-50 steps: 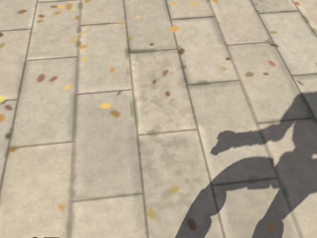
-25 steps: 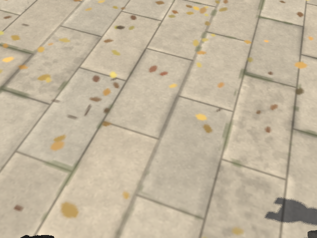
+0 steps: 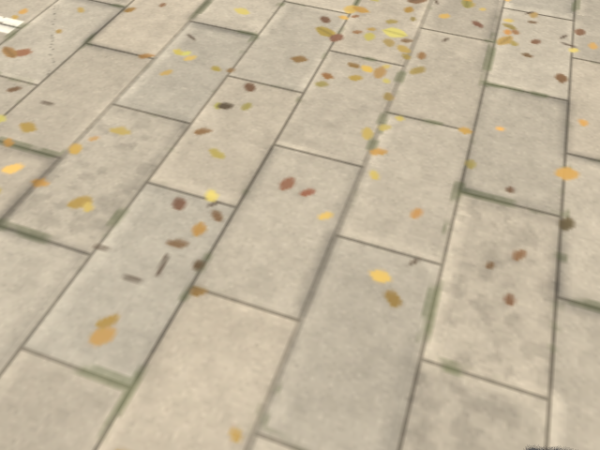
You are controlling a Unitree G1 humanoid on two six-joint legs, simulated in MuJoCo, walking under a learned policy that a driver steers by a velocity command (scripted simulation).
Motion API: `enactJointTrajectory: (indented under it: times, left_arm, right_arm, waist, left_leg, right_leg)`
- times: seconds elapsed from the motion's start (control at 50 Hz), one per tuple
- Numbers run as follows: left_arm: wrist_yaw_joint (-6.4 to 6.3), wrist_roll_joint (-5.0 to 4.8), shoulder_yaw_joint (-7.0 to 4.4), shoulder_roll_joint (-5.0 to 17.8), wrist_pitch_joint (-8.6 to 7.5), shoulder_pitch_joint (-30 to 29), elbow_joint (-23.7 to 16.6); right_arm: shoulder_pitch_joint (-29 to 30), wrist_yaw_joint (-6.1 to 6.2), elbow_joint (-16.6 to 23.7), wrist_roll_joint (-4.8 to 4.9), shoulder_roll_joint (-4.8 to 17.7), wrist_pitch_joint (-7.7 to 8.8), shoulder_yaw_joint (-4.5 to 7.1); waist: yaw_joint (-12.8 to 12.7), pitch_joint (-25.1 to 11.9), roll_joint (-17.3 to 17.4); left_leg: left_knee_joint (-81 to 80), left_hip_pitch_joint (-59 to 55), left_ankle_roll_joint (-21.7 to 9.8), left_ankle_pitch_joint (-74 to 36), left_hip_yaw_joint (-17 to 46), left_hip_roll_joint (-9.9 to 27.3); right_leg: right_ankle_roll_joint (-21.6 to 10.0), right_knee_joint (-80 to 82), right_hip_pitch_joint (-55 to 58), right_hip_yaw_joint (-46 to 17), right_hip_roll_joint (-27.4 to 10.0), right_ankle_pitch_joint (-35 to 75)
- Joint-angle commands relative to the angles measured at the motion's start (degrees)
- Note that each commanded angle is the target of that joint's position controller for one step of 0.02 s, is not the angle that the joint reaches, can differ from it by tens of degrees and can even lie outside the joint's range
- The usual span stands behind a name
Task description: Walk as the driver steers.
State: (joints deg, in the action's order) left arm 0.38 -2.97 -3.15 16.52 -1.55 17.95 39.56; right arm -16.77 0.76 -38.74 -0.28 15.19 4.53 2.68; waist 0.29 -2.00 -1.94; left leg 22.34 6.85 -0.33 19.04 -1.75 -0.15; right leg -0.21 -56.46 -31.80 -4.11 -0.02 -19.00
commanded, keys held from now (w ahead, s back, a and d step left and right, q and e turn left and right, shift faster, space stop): w+e+shift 0.24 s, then shift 0.76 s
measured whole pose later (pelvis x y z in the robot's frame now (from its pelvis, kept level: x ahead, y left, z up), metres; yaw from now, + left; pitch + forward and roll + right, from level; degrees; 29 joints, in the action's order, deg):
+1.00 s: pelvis +0.46 -0.15 -0.01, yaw -25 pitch +1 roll +0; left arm -0.5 0.5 -0.9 14.7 2.6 11.6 49.1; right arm -7.3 -0.6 -42.6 -0.9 12.6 1.4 0.6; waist -0.8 1.1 -0.6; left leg 30.7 22.8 -0.8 8.9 -1.3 -0.3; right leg -1.7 -31.7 -8.7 -1.8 2.0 -23.9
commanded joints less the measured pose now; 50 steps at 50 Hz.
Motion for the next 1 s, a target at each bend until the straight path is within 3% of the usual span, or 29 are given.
enactJointTrajectory:
  times: [0.02,0.12,0.2,0.26,0.28,0.3,0.32,0.34,0.36,0.38,0.4,0.42,0.44,0.46,0.5,0.56,0.62,0.66,0.76,0.78,0.8,0.82,0.84,0.86,0.88,0.92,0.94,0.96,1.0]
  left_arm:
    - [1.08,0.87,-0.98,4.70,-1.25,-8.90,-7.62]
    - [2.20,0.69,-0.04,2.99,-0.44,-12.50,-8.76]
    - [4.32,0.45,1.29,0.97,-1.05,-20.13,-10.78]
    - [4.60,0.37,0.12,3.77,-1.19,-17.85,-11.28]
    - [4.46,0.68,-1.18,6.33,-0.99,-10.69,-10.01]
    - [4.03,1.05,-3.36,10.71,-0.47,1.22,-6.99]
    - [2.65,1.47,-4.90,13.46,0.56,8.09,-4.32]
    - [1.51,2.64,-5.03,19.39,0.47,4.43,-5.98]
    - [1.62,3.51,-4.03,15.10,0.12,6.05,-8.20]
    - [2.03,3.65,-3.24,12.75,-0.56,5.39,-6.15]
    - [2.24,2.56,-3.10,12.79,-1.52,1.46,-4.70]
    - [1.95,2.49,-2.22,9.65,-2.25,-2.96,-5.05]
    - [1.82,3.49,-1.83,8.86,-2.56,-5.68,-5.68]
    - [1.90,3.98,-1.64,8.12,-2.87,-6.82,-5.64]
    - [1.89,3.42,-1.38,7.63,-3.76,-8.00,-4.09]
    - [1.03,3.28,-1.07,7.35,-3.59,-8.76,-2.01]
    - [0.01,3.29,-0.61,6.53,-2.22,-8.97,-0.85]
    - [-0.36,3.36,-0.57,7.01,-1.38,-6.98,0.64]
    - [-0.30,3.02,-0.18,6.86,0.21,-6.79,3.53]
    - [-0.39,2.61,0.11,6.20,0.38,-7.30,3.91]
    - [-0.46,3.26,0.38,5.44,0.06,-5.03,4.21]
    - [-0.26,4.43,0.67,4.37,-0.60,1.78,4.90]
    - [-0.49,4.05,1.24,3.19,-0.48,2.83,6.33]
    - [-0.52,3.46,1.14,3.88,0.42,0.43,6.20]
    - [-0.72,3.14,1.00,3.77,1.64,-1.59,5.88]
    - [-0.97,3.47,0.92,3.51,3.97,-1.76,6.64]
    - [-1.11,3.76,0.62,5.10,4.65,-2.66,6.91]
    - [-1.10,3.46,0.21,6.44,4.71,-2.63,7.85]
    - [-1.24,3.50,0.57,5.05,3.98,-3.25,8.44]
  right_arm:
    - [-2.32,0.28,1.88,-0.22,7.13,1.45,2.07]
    - [-2.73,0.08,-0.98,-1.03,7.41,1.80,1.79]
    - [-5.18,-0.02,-3.66,-0.38,9.62,1.32,2.21]
    - [-5.46,0.23,-4.58,-0.07,14.78,-0.11,3.19]
    - [-5.45,0.47,-4.61,0.30,16.43,-0.90,3.54]
    - [-4.80,0.50,-4.19,0.83,16.80,-0.90,3.53]
    - [-5.74,0.44,-3.68,1.34,14.47,0.20,2.70]
    - [-14.74,-0.68,-1.35,-0.71,4.25,1.70,-0.47]
    - [-11.70,-1.02,-1.74,0.71,11.18,3.64,0.18]
    - [-2.13,-0.70,0.41,3.39,12.96,3.72,1.08]
    - [0.05,0.15,2.56,3.44,10.46,3.47,0.32]
    - [0.47,0.86,1.26,2.24,10.20,2.68,0.35]
    - [-2.01,0.85,0.22,2.08,10.86,1.52,0.74]
    - [-3.60,0.87,-0.66,1.68,10.99,0.34,0.97]
    - [-5.06,1.11,-1.70,0.71,8.72,-1.18,0.65]
    - [-1.66,1.40,-0.76,-0.47,6.71,-1.63,0.30]
    - [3.24,0.48,-0.25,-0.43,5.27,-0.97,-0.21]
    - [6.66,-0.31,0.45,-0.04,5.15,-0.53,-0.29]
    - [8.22,-1.35,1.22,-0.72,7.49,-0.07,0.69]
    - [5.90,-1.34,0.46,-1.08,7.65,0.12,0.91]
    - [4.84,-0.96,0.31,-1.52,10.03,0.37,1.42]
    - [5.65,-0.54,0.86,-1.98,12.41,0.21,1.73]
    - [4.52,-0.31,0.56,-1.91,7.28,-0.67,0.70]
    - [3.99,-0.43,-0.23,-1.31,3.81,-1.44,-0.30]
    - [5.63,-0.67,-0.55,-0.90,3.00,-2.04,-0.74]
    - [11.50,-1.13,0.14,-0.42,5.26,-2.79,-0.22]
    - [11.90,-1.27,0.45,-0.34,6.22,-2.86,0.16]
    - [12.02,-1.36,0.84,-0.37,6.41,-2.65,0.31]
    - [11.81,-1.15,-0.03,-0.60,5.55,-1.96,0.26]
  waist:
    - [3.69,6.65,8.92]
    - [2.89,11.66,7.59]
    - [4.55,15.12,4.55]
    - [-0.14,9.71,9.37]
    - [-4.53,5.07,11.09]
    - [-10.40,-1.92,10.57]
    - [-13.13,-4.71,5.23]
    - [-2.77,-14.91,-16.38]
    - [-8.36,-32.97,-5.02]
    - [-8.98,-23.82,-0.31]
    - [-4.61,-10.17,2.66]
    - [-2.64,-5.58,3.89]
    - [-0.30,-2.64,2.76]
    - [1.08,-1.80,2.04]
    - [2.57,-1.22,1.62]
    - [2.46,-0.73,0.34]
    - [0.28,-1.58,-0.81]
    - [-1.69,-1.70,-0.77]
    - [-1.46,-0.62,-1.93]
    - [0.28,-1.14,-1.27]
    - [-0.21,-2.92,1.74]
    - [-4.39,-7.81,8.03]
    - [-2.40,-12.35,10.48]
    - [-1.39,-12.23,11.03]
    - [-1.71,-10.03,10.59]
    - [-3.95,-4.84,9.00]
    - [-2.93,-2.50,7.29]
    - [-1.60,-0.67,3.81]
    - [-1.23,-1.66,3.64]
  left_leg:
    - [-12.80,-15.18,-7.07,5.28,14.83,18.50]
    - [-16.67,-5.41,-5.74,-7.66,-2.01,14.14]
    - [-19.00,-5.91,-4.34,-17.36,-9.85,14.18]
    - [-6.95,-12.28,-3.87,-69.61,-12.47,15.60]
    - [4.10,-12.51,-3.86,-81.48,-12.24,16.40]
    - [17.39,-7.79,-3.13,-82.13,-11.24,16.03]
    - [32.69,6.29,-0.60,-58.49,-10.04,12.17]
    - [64.11,30.98,3.37,13.13,-6.12,-0.27]
    - [70.13,28.38,2.44,13.22,9.69,-1.08]
    - [66.88,28.53,1.49,9.35,9.79,1.50]
    - [60.11,30.21,1.56,6.68,7.56,3.86]
    - [56.50,29.01,1.57,5.13,6.95,6.62]
    - [55.44,24.20,1.44,4.26,6.82,7.63]
    - [53.52,20.73,1.52,3.65,6.69,7.91]
    - [47.25,18.54,2.95,1.74,5.51,7.92]
    - [37.12,20.77,4.53,-7.24,3.82,6.57]
    - [23.73,19.40,4.47,-19.77,2.85,5.36]
    - [17.72,18.82,4.20,-24.27,3.19,4.67]
    - [8.46,17.80,0.87,-16.85,3.61,3.02]
    - [3.28,13.32,-0.41,-22.19,3.19,2.52]
    - [2.17,6.31,-2.12,-43.44,6.44,5.69]
    - [6.55,-5.06,-7.11,-58.98,12.39,12.12]
    - [6.94,-9.53,-12.67,-56.97,16.81,15.82]
    - [4.82,-7.68,-14.20,-48.86,19.58,17.00]
    - [2.66,-4.32,-13.56,-39.52,20.48,16.62]
    - [0.83,5.31,-8.63,-22.09,16.67,12.47]
    - [0.95,8.71,-5.82,-13.26,13.21,9.24]
    - [2.04,7.52,-4.09,-11.14,9.17,6.29]
    - [5.02,3.88,-3.29,-19.41,7.30,5.02]
  right_leg:
    - [0.72,-12.44,-30.09,-2.46,-6.19,5.78]
    - [1.70,-9.72,-24.30,1.92,-6.80,17.00]
    - [-2.67,5.90,-15.86,8.53,-6.02,20.30]
    - [-7.13,10.46,-3.26,15.11,1.63,12.94]
    - [-8.54,11.43,5.79,15.51,4.56,9.81]
    - [-10.78,16.51,22.88,13.35,6.13,14.18]
    - [-11.63,22.27,41.71,5.58,3.65,22.24]
    - [-22.97,20.76,65.88,-25.62,-16.23,33.75]
    - [-26.20,30.54,63.81,-40.92,-21.90,22.25]
    - [-21.59,34.22,54.26,-33.23,-18.82,23.03]
    - [-19.17,36.01,41.12,-26.05,-16.78,27.42]
    - [-17.74,35.66,32.55,-19.78,-14.94,32.53]
    - [-17.61,36.68,24.04,-15.11,-13.62,38.17]
    - [-17.30,38.46,18.81,-12.14,-12.44,41.22]
    - [-17.41,41.16,14.05,-7.42,-11.55,45.75]
    - [-15.68,41.38,14.36,-1.12,-8.40,52.31]
    - [-12.50,40.61,17.48,2.93,-5.24,47.75]
    - [-12.04,40.22,20.67,1.63,-6.69,44.14]
    - [-11.42,32.67,26.99,-3.75,-10.08,40.71]
    - [-9.68,29.35,26.39,-3.63,-8.62,38.36]
    - [-6.75,25.60,24.25,-2.47,-5.14,33.34]
    - [-3.81,21.65,17.99,-1.93,-1.23,19.14]
    - [-0.95,17.61,14.60,-0.87,0.80,5.04]
    - [0.17,17.02,14.15,-0.50,0.67,-4.68]
    - [0.56,18.28,14.28,-0.45,0.12,-8.67]
    - [-0.01,29.06,19.56,-0.09,-1.07,-1.46]
    - [-0.82,31.22,20.39,-0.28,-1.22,1.64]
    - [-2.38,30.78,16.79,-0.85,-1.25,-0.13]
    - [-3.29,31.77,16.25,-1.77,-2.18,4.39]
